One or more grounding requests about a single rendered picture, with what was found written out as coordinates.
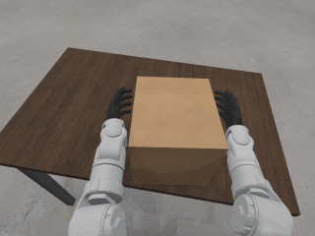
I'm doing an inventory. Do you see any robot left upper arm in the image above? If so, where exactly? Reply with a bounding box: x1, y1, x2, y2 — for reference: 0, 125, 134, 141
68, 203, 127, 236

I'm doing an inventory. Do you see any robot right forearm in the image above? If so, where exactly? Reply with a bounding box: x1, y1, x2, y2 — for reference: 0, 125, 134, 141
225, 125, 294, 235

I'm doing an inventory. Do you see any carton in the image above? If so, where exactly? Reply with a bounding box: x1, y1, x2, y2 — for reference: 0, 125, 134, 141
128, 76, 228, 186

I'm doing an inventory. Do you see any left robot hand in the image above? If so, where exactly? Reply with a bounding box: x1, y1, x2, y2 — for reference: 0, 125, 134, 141
106, 86, 133, 120

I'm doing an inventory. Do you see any right robot hand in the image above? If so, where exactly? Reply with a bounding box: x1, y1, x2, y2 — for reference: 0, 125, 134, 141
214, 90, 243, 129

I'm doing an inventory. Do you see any table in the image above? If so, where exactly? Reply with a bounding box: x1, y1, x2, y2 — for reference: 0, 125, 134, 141
0, 47, 301, 216

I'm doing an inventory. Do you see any robot right upper arm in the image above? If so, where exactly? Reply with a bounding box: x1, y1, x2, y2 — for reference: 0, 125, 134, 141
230, 194, 293, 236

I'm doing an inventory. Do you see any robot left forearm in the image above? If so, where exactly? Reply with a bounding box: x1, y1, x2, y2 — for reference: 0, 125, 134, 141
67, 118, 127, 236

